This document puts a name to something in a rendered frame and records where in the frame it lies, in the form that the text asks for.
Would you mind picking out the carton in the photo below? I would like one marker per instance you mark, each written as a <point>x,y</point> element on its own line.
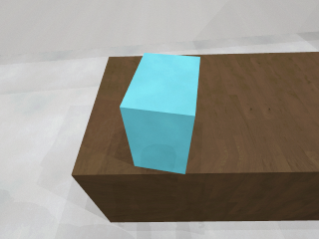
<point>158,111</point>

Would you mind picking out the pedestal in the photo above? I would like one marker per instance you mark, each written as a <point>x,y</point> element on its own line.
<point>253,154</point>

